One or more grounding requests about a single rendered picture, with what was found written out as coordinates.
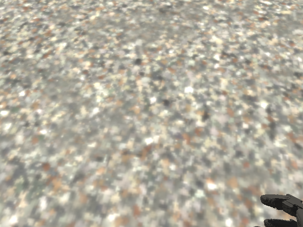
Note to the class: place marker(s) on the robot right hand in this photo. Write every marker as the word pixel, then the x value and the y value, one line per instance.
pixel 289 204

